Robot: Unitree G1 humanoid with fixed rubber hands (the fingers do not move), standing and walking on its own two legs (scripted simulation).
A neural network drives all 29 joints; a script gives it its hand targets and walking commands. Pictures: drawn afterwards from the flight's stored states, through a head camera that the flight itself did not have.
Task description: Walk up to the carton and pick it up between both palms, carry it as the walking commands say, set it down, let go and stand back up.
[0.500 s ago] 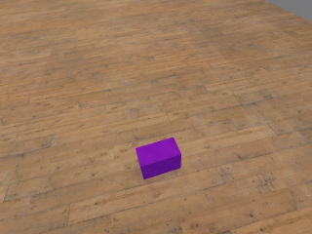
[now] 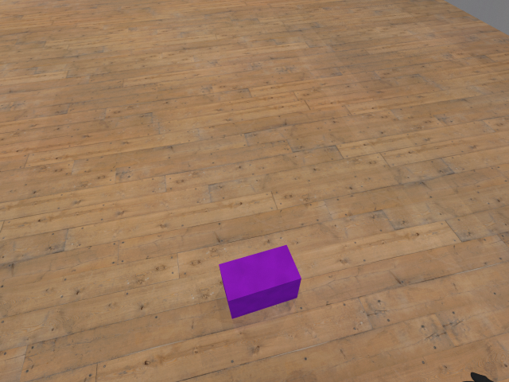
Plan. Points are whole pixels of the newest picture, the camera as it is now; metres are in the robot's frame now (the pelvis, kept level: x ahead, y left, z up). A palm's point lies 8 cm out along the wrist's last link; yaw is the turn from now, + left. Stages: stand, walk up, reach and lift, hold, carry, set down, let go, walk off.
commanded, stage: walk up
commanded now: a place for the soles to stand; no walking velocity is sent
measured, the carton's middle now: (259, 281) +0.58 +0.03 -0.66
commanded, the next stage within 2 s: none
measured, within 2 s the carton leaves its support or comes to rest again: neither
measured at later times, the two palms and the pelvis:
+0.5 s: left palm (84, 376) +0.16 +0.29 -0.07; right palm out of the picture +0.14 -0.33 -0.08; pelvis +0.04 -0.01 +0.03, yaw +0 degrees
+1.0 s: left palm out of the picture +0.15 +0.30 -0.07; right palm out of the picture +0.09 -0.40 -0.07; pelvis +0.05 -0.05 +0.02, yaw +4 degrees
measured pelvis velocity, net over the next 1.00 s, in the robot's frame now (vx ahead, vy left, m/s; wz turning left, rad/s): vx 0.05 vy -0.05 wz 0.08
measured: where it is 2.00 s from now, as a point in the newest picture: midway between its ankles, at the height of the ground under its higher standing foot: outside the picture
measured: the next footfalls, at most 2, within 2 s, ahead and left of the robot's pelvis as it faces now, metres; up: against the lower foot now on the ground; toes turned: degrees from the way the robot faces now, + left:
right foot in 0.02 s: +0.08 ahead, -0.13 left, +0.00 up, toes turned -2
right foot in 1.08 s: +0.22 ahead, -0.24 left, +0.00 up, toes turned +16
